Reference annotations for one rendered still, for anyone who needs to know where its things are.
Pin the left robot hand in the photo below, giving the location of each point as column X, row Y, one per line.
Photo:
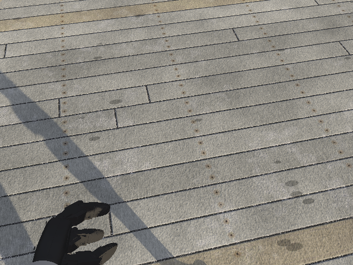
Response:
column 59, row 238

